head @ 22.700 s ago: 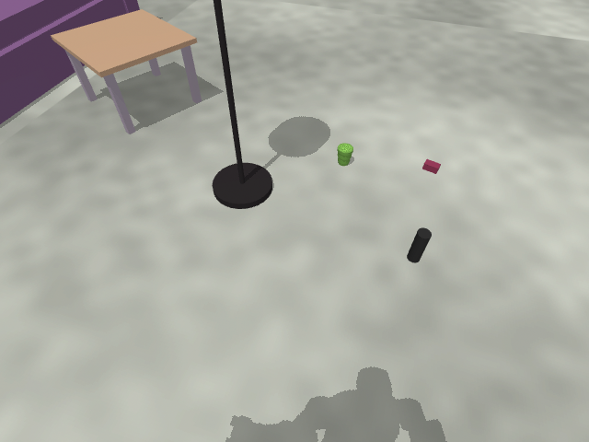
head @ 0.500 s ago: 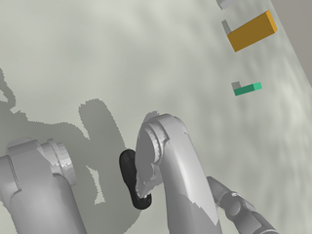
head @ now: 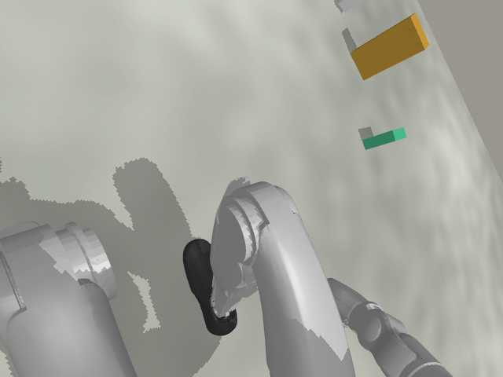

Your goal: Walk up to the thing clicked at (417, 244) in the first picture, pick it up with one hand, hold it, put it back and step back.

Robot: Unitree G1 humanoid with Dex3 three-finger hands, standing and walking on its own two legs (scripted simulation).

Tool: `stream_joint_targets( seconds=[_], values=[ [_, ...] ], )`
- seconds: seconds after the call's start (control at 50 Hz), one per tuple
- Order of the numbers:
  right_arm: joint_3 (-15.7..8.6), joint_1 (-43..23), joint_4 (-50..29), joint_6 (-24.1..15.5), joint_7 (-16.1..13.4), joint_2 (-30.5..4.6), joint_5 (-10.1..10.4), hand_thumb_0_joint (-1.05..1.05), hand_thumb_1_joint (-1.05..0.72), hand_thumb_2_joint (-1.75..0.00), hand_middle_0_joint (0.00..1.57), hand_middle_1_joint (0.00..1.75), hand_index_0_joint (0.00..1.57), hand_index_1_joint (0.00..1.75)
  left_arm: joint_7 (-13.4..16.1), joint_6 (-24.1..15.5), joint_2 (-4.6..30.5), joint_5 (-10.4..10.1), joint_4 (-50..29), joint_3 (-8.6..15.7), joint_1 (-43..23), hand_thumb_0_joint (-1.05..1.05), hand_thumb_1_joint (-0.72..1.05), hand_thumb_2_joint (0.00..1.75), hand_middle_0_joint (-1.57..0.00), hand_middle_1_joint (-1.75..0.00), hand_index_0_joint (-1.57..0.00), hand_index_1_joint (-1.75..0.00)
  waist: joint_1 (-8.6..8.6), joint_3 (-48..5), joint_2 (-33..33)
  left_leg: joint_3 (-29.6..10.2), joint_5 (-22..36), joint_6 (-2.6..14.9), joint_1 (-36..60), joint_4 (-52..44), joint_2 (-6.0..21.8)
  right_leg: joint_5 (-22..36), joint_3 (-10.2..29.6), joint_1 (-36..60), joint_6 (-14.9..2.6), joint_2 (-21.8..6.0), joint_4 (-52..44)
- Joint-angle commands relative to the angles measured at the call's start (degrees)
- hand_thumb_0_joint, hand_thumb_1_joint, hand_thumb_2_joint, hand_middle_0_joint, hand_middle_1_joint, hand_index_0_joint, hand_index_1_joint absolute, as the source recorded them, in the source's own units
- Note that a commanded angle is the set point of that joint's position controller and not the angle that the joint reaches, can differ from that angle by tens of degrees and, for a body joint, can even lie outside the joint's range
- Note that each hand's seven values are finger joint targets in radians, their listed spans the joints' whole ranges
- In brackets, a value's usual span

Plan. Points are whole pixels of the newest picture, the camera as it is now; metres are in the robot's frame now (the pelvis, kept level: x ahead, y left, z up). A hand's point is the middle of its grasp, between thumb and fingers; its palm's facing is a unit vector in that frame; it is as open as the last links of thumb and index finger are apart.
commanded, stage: open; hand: left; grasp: from the side
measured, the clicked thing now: out of the picture +0.45 +0.31 -0.20
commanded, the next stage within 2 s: withdraw in 0.30 s
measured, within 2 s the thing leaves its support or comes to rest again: neither
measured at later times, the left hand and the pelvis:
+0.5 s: hand out of the picture +0.45 +0.30 -0.17, palm faces +0.43 -0.90 +0.03, open 15.5 cm; pelvis +0.00 +0.00 +0.00, yaw -1 degrees
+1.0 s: hand out of the picture +0.41 +0.39 -0.09, palm faces +0.38 -0.92 -0.15, open 17.6 cm; pelvis +0.00 +0.00 +0.02, yaw +3 degrees
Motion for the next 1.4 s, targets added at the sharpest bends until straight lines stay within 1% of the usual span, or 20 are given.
stream_joint_targets(
  seconds=[0.0, 0.1, 0.4, 0.58, 0.66, 0.74, 0.76, 0.78, 0.86, 0.88, 0.9, 0.96, 1.0, 1.04, 1.08, 1.18, 1.22, 1.26, 1.32, 1.38],
  values=[
    [-6.83, 2.95, 0.24, 0.75, -1.33, -21.03, -0.18, 0.00, -0.92, -0.90, 0.20, 0.30, 0.20, 0.30, -0.61, -5.84, 11.29, -0.72, -9.83, 0.26, -14.73, 0.00, 0.08, 0.60, -0.97, -0.84, -0.98, -0.82, -6.99, -34.13, 34.77, 5.43, 10.53, -0.95, 23.95, -19.07, 4.16, 12.05, -8.16, 17.33, -5.15, 1.40, -8.07],
    [-6.82, 2.68, -0.48, 1.12, -1.36, -20.82, 0.01, 0.00, -0.92, -0.90, 0.20, 0.30, 0.20, 0.30, -0.86, -5.09, 10.39, -0.52, -7.86, 0.16, -12.62, 0.00, -0.22, 0.35, -0.63, -0.49, -0.63, -0.49, -6.63, -32.60, 33.62, 5.42, 9.63, -0.90, 22.93, -19.61, 4.23, 11.15, -8.34, 16.77, -5.29, 1.42, -8.37],
    [-6.97, 2.36, -0.96, 1.30, -1.04, -20.99, 0.00, 0.00, -0.90, -0.90, 0.20, 0.30, 0.20, 0.30, -0.71, -5.35, 8.98, -0.15, -7.75, -1.11, -13.88, 0.00, -0.50, 0.08, -0.15, -0.07, -0.14, -0.07, -7.37, -30.71, 33.98, 3.33, 8.91, -1.43, 24.28, -21.31, 4.63, 10.28, -8.91, 14.30, -5.33, 1.12, -7.53],
    [-7.98, 3.87, -0.63, 2.23, -1.68, -20.69, 0.55, 0.00, -0.91, -0.90, 0.20, 0.30, 0.20, 0.30, -1.87, -3.64, 17.98, -0.37, -16.87, 5.87, -12.90, 0.00, -0.54, 0.04, -0.06, 0.00, -0.05, -0.01, -3.15, -37.00, 39.34, 5.87, 12.53, -1.53, 26.67, -21.44, 4.51, 12.12, -7.10, 17.20, -5.62, 1.04, -7.83],
    [-10.81, 6.13, -0.73, 2.86, -2.20, -20.48, 2.08, 0.00, -0.91, -0.90, 0.20, 0.30, 0.20, 0.30, -5.07, 0.46, 18.50, -0.47, -24.70, 6.66, -13.02, 0.00, -0.55, 0.03, -0.06, 0.00, -0.06, -0.01, -1.54, -41.20, 43.77, 6.63, 13.53, -1.93, 30.14, -23.89, 4.60, 12.07, -6.03, 15.50, -6.20, 0.42, -7.76],
    [-13.90, 8.32, -0.66, 2.55, -2.69, -19.29, 4.86, 0.00, -0.91, -0.90, 0.20, 0.30, 0.20, 0.30, -10.38, 7.21, 11.14, -2.52, -24.12, 3.08, -7.29, 0.00, -0.60, 0.00, -0.06, -0.01, -0.07, -0.01, -0.88, -40.65, 39.51, 8.43, 11.37, -1.00, 25.06, -24.30, 3.98, 11.01, -5.02, 13.80, -6.42, 0.27, -9.04],
    [-14.37, 9.81, -0.37, 2.50, -2.74, -19.16, 5.63, 0.00, -0.90, -0.90, 0.20, 0.30, 0.20, 0.30, -11.57, 8.61, 9.04, -3.49, -24.31, 1.80, -7.66, 0.00, -0.61, 0.01, -0.05, -0.03, -0.06, -0.02, -1.88, -40.21, 37.06, 8.50, 10.64, -0.53, 22.87, -24.18, 3.70, 10.83, -5.09, 14.40, -6.23, 0.14, -9.64],
    [-14.87, 9.70, -0.31, 2.20, -2.87, -18.85, 6.46, 0.00, -0.89, -0.90, 0.20, 0.30, 0.20, 0.30, -12.50, 9.76, 8.71, -4.26, -25.71, 1.60, -8.51, 0.00, -0.61, 0.01, -0.04, -0.03, -0.06, -0.01, -0.86, -39.57, 36.08, 8.78, 9.37, -0.21, 21.45, -24.31, 3.47, 10.00, -4.76, 13.30, -6.32, 0.03, -9.83],
    [-16.83, 11.39, -0.25, 1.43, -3.02, -18.19, 8.57, 0.00, -0.81, -0.89, 0.20, 0.30, 0.20, 0.30, -15.24, 13.47, 4.05, -5.62, -24.73, -0.76, -9.16, 0.00, -0.53, 0.06, -0.04, 0.00, -0.03, 0.00, -0.92, -37.65, 30.15, 8.54, 3.85, 0.75, 18.69, -24.64, 3.01, 5.68, -4.67, 10.08, -6.33, -0.34, -11.18],
    [-18.95, 12.14, 1.46, 2.05, -2.88, -15.54, 10.44, 0.00, -0.89, -0.92, 0.20, 0.30, 0.20, 0.30, -11.86, 17.33, 13.08, 3.76, -19.35, 1.29, -5.26, 0.00, -0.53, 0.07, -0.08, -0.06, -0.07, -0.06, 4.43, -40.43, 34.67, 10.12, 4.30, 0.31, 22.85, -28.46, 2.94, 3.52, -3.35, 7.92, -6.92, -0.98, -11.99],
    [-19.54, 12.94, 0.71, 2.54, -2.77, -15.53, 10.94, 0.00, -0.94, -0.92, 0.20, 0.30, 0.20, 0.30, -11.25, 18.80, 9.98, 3.09, -23.26, 0.33, -8.57, 0.00, -0.54, 0.07, -0.08, -0.06, -0.07, -0.07, 3.28, -42.23, 35.26, 9.37, 4.33, 0.02, 24.67, -29.48, 3.32, 3.43, -3.47, 6.95, -6.90, -1.01, -11.80],
    [-22.31, 14.73, 0.23, 3.79, -2.79, -14.68, 12.84, 0.00, -0.96, -0.92, 0.20, 0.30, 0.20, 0.30, -9.46, 22.90, 16.02, 5.60, -35.06, 2.25, -12.78, 0.00, -0.57, 0.08, -0.09, -0.08, -0.08, -0.09, 7.01, -51.12, 42.00, 10.88, 5.26, -0.31, 30.88, -32.79, 3.11, 3.35, -1.17, 7.64, -7.23, -1.68, -12.23],
    [-23.89, 15.98, 0.15, 4.46, -2.97, -13.78, 14.03, 0.00, -1.00, -0.93, 0.20, 0.30, 0.20, 0.30, -8.14, 26.59, 18.67, 7.27, -36.81, 3.87, -11.59, 0.00, -0.60, 0.08, -0.10, -0.08, -0.09, -0.09, 8.20, -53.27, 43.46, 12.37, 7.16, -0.25, 31.88, -33.47, 2.94, 4.31, 0.23, 7.81, -7.53, -1.62, -12.72],
    [-25.20, 17.66, 0.55, 5.05, -3.34, -12.68, 14.97, 0.00, -0.90, -0.90, 0.20, 0.30, 0.20, 0.30, -7.20, 29.47, 17.04, 7.94, -39.81, 3.11, -12.01, 0.00, -0.54, 0.06, -0.05, -0.06, -0.05, -0.06, 8.38, -54.79, 43.41, 13.60, 9.38, -0.17, 32.34, -33.91, 2.58, 5.54, 1.27, 7.63, -7.89, -1.78, -13.32],
    [-26.56, 18.65, 0.25, 5.54, -3.79, -11.93, 15.93, 0.00, -0.90, -0.90, 0.20, 0.30, 0.20, 0.30, -6.22, 32.93, 16.12, 8.60, -40.46, 4.40, -5.86, 0.00, -0.58, 0.04, -0.05, -0.05, -0.05, -0.05, 10.44, -55.81, 42.82, 13.89, 10.99, -0.29, 34.40, -35.60, 2.44, 5.87, 1.75, 7.26, -7.95, -2.11, -14.30],
    [-31.09, 19.42, -1.22, 5.81, -4.31, -9.89, 18.74, 0.00, -0.90, -0.90, 0.20, 0.30, 0.20, 0.30, -5.11, 40.93, 1.98, 8.42, -44.32, -2.52, 3.66, 0.00, -0.59, 0.04, -0.05, -0.05, -0.05, -0.05, 11.38, -56.12, 37.22, 13.85, 8.25, 0.11, 36.20, -42.38, 2.09, 3.45, 3.23, 5.49, -8.17, -2.94, -18.84],
    [-32.68, 20.00, -2.11, 5.76, -4.60, -9.75, 19.89, 0.00, -0.90, -0.90, 0.20, 0.30, 0.20, 0.30, -4.60, 43.74, -0.46, 8.15, -49.08, -4.55, 5.95, 0.00, -0.61, 0.01, -0.05, -0.04, -0.04, -0.04, 11.61, -58.16, 33.76, 13.41, 5.77, 0.58, 37.75, -45.07, 1.95, 2.24, 3.97, 8.13, -8.01, -3.09, -22.12],
    [-33.46, 20.31, -3.10, 5.78, -5.06, -8.71, 20.91, 0.00, -0.90, -0.90, 0.20, 0.30, 0.20, 0.30, -3.60, 46.49, -2.25, 7.50, -53.46, -5.62, 10.02, 0.00, -0.60, 0.03, -0.05, -0.05, -0.05, -0.05, 11.67, -58.75, 28.27, 14.49, 3.65, 1.52, 36.34, -46.80, 1.40, 0.79, 4.98, 13.33, -7.55, -3.04, -27.06],
    [-34.07, 19.45, -4.82, 5.53, -6.27, -7.51, 22.20, 0.00, -0.90, -0.90, 0.20, 0.30, 0.20, 0.30, -1.97, 50.01, -1.59, 6.75, -63.29, -5.76, 14.37, 0.00, -0.56, 0.05, -0.05, -0.06, -0.05, -0.06, 13.78, -60.67, 25.79, 15.02, 0.91, 2.05, 39.47, -51.37, 1.36, -1.45, 6.25, 19.33, -7.29, -3.13, -32.28],
    [-34.26, 19.71, -6.04, 5.03, -7.84, -5.98, 23.04, 0.00, -0.90, -0.90, 0.20, 0.30, 0.20, 0.30, 0.10, 53.08, -2.67, 6.10, -69.35, -5.86, 19.25, 0.00, -0.54, 0.07, -0.06, -0.06, -0.05, -0.06, 13.97, -62.31, 23.04, 16.71, 3.00, 2.37, 43.12, -54.69, 1.21, 0.04, 7.48, 27.22, -7.02, -3.35, -37.89]
  ],
)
